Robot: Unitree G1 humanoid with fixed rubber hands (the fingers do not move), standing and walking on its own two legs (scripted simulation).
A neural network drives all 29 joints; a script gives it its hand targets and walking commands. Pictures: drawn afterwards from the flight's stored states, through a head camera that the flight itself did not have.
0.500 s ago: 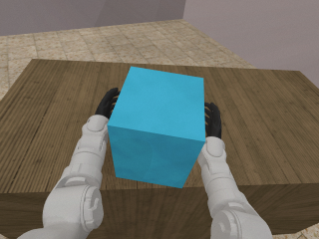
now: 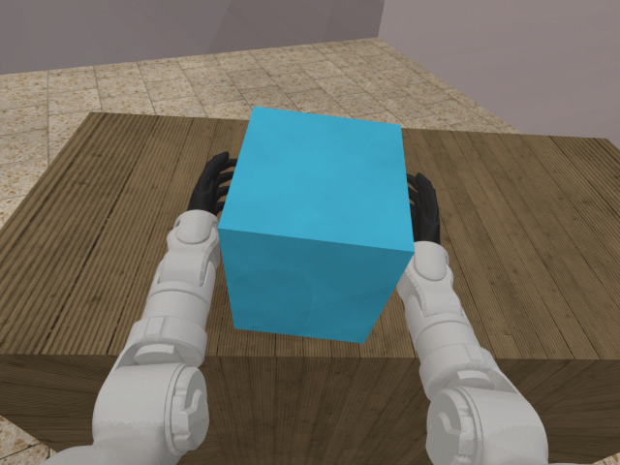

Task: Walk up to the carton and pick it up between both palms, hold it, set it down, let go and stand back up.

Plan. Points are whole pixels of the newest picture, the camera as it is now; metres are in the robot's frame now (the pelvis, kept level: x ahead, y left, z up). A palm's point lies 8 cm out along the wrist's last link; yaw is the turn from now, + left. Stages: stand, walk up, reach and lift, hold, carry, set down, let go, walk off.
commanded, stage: reach and lift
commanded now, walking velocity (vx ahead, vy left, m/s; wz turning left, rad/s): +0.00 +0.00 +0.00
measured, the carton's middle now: (312, 232) +0.41 +0.00 +0.08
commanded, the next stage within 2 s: none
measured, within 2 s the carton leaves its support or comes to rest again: neither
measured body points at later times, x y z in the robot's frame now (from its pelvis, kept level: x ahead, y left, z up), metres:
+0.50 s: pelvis +0.01 +0.00 +0.00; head -0.02 +0.02 +0.44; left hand +0.40 +0.13 +0.18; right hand +0.38 -0.16 +0.16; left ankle +0.02 +0.12 -0.75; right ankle +0.00 -0.13 -0.75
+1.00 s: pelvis -0.02 -0.01 +0.00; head -0.07 +0.01 +0.44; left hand +0.38 +0.13 +0.22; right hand +0.38 -0.16 +0.21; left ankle +0.02 +0.12 -0.75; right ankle +0.00 -0.13 -0.75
